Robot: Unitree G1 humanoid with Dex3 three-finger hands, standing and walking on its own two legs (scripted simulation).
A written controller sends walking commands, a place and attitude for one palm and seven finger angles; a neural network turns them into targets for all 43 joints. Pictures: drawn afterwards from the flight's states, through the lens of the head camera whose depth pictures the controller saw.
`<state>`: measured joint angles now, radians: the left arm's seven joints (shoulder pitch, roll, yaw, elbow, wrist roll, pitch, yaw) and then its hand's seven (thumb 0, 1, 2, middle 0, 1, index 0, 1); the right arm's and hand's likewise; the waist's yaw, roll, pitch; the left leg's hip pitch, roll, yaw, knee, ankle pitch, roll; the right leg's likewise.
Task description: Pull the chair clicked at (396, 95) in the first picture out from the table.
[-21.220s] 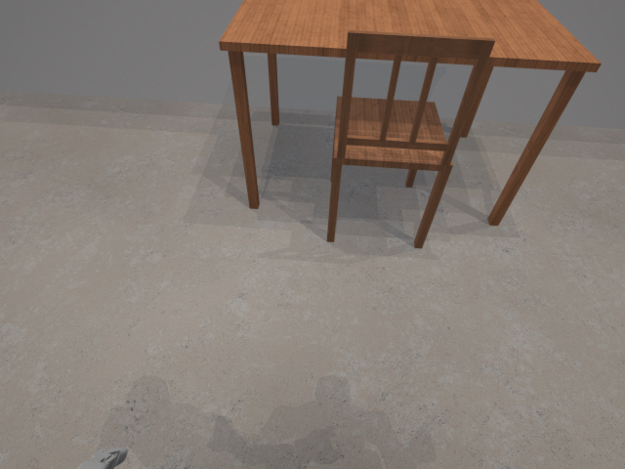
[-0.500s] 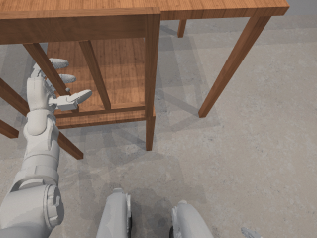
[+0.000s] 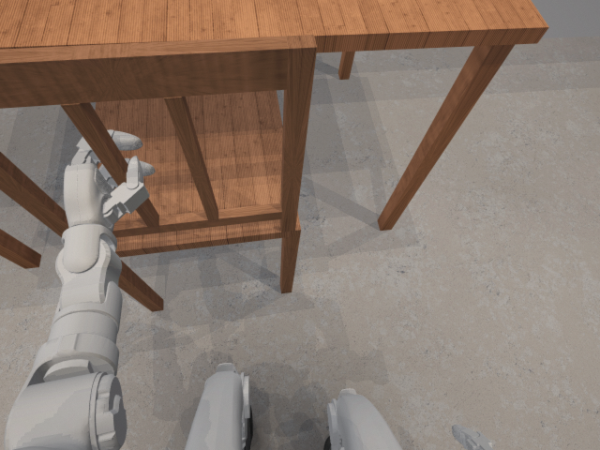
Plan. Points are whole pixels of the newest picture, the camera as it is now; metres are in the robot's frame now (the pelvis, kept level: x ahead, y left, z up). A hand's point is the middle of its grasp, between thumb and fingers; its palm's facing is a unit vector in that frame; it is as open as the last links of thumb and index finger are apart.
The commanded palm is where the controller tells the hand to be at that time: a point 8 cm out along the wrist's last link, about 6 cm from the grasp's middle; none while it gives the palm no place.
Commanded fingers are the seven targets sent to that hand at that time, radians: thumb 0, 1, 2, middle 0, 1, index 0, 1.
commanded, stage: hook a spindle and tug to test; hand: left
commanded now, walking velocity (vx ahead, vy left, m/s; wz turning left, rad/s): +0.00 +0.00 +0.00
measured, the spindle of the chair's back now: (122, 175) +0.47 +0.24 +0.02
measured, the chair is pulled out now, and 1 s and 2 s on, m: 0.00 0.07 0.14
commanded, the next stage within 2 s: step backward, pulling the chair out in 0.36 s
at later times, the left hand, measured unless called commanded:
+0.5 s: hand (142, 203) +0.42 +0.21 +0.03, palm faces +0.17 -0.98 -0.05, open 5.2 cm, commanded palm +0.39 +0.25 +0.03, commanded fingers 0.00 0.90 0.90 -0.50 -1.45 -0.50 -1.45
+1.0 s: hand (161, 227) +0.38 +0.17 +0.05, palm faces +0.11 -0.98 -0.16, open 5.0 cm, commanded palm +0.34 +0.22 +0.05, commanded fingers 0.00 0.90 0.90 -0.50 -1.45 -0.50 -1.45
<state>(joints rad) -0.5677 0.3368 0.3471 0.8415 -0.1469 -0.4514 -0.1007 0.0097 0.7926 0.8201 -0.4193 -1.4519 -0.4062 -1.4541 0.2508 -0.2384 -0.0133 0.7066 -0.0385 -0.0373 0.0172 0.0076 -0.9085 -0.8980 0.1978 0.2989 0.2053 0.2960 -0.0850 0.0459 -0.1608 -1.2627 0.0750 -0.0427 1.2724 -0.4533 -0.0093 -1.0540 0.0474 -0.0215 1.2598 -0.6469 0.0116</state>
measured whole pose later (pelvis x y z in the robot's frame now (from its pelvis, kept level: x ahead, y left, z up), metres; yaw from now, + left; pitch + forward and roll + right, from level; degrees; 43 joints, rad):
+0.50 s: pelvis +0.00 +0.00 +0.00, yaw +0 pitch +23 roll -3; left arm -0.46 0.29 0.33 0.72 -0.12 -0.44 -0.08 0.00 0.76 0.81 -0.45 -1.45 -0.41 -1.45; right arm 0.21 -0.24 -0.01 0.67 -0.02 -0.03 0.00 0.01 -0.91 -0.90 0.20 0.30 0.21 0.30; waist -0.07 0.04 -0.14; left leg -1.22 0.07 -0.03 1.27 -0.46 -0.01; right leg -1.02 0.04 -0.01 1.27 -0.65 0.01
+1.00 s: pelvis -0.02 +0.01 +0.10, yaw +0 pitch +10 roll -3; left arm -0.53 0.27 0.15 0.98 -0.08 -0.18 0.09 0.02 0.75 0.78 -0.29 -1.13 -0.49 -1.45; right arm 0.22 -0.25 -0.02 0.66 0.01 0.10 -0.08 0.01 -0.91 -0.90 0.20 0.30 0.20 0.30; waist -0.10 0.04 0.07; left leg -0.66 0.08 0.02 0.67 -0.18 0.01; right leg -0.49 0.04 0.03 0.65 -0.33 0.03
